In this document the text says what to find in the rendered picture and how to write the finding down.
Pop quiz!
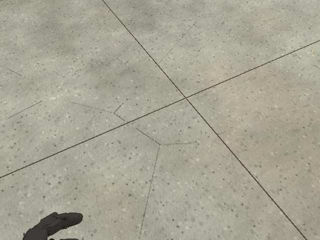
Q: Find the left robot hand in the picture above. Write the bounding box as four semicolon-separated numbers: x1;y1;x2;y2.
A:
22;212;83;240

